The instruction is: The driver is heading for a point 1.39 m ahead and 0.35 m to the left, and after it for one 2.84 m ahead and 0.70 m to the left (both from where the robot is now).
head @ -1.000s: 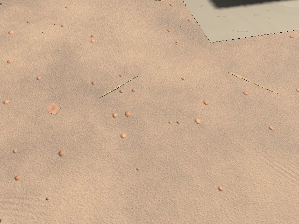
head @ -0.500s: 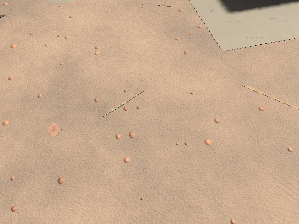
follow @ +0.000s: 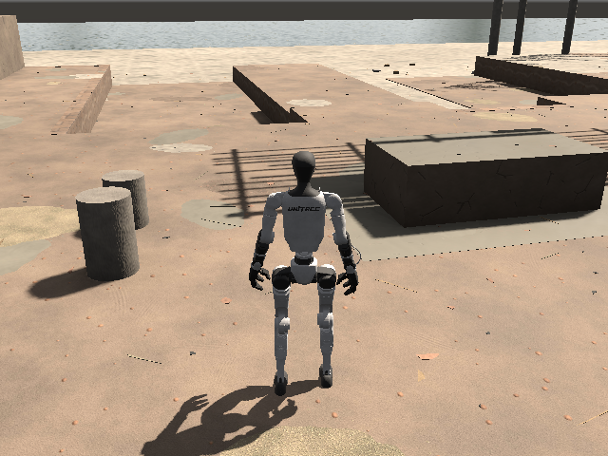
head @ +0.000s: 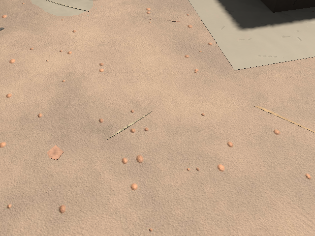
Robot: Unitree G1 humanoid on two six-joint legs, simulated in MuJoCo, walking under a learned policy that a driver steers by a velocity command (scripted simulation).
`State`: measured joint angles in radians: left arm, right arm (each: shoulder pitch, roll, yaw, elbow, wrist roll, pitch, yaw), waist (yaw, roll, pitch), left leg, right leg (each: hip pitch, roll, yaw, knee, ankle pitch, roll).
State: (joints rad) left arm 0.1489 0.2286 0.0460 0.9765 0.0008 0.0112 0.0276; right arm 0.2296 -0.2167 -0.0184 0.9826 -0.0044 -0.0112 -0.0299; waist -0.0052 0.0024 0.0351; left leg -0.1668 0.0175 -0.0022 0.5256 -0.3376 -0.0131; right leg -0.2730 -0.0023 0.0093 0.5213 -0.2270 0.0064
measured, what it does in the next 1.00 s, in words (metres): stands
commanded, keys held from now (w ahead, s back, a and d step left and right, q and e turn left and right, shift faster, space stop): no key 0.32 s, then w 0.08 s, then no key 0.60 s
